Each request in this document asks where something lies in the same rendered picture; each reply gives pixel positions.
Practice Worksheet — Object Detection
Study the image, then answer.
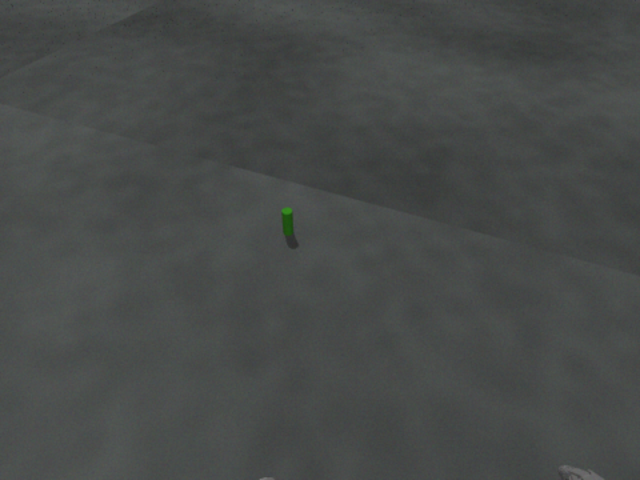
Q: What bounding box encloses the can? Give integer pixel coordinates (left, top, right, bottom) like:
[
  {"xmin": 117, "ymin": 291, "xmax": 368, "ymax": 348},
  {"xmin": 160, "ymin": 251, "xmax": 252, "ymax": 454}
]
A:
[{"xmin": 282, "ymin": 207, "xmax": 293, "ymax": 236}]

